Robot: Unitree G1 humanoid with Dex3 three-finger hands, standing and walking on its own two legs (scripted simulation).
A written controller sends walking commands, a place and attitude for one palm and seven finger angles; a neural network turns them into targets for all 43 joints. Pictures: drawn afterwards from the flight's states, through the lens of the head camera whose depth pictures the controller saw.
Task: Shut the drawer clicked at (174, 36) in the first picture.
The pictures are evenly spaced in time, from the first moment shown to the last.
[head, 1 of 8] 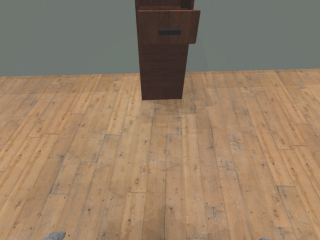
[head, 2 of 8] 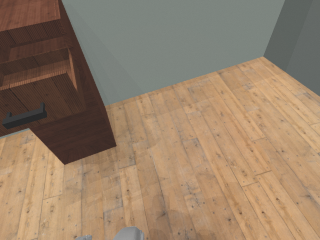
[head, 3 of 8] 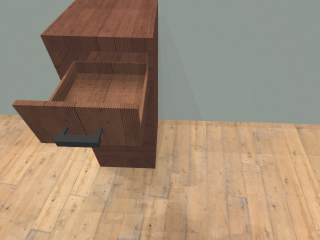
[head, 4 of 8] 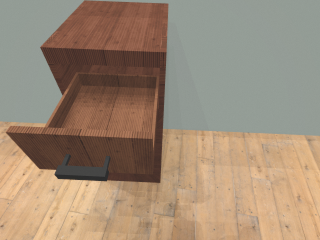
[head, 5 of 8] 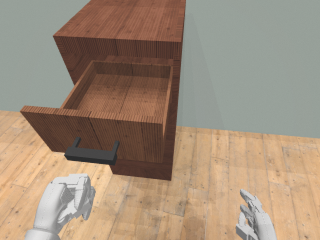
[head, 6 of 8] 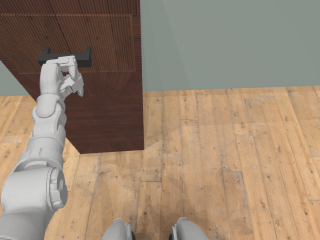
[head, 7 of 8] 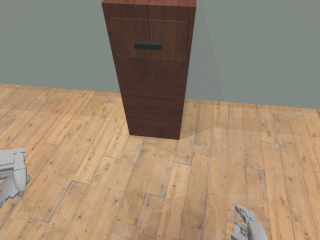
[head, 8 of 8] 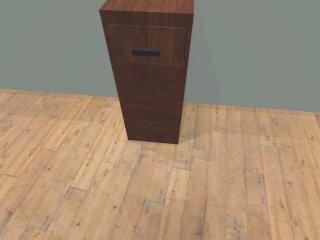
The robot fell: no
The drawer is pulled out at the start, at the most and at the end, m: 0.29 0.29 0.00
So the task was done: yes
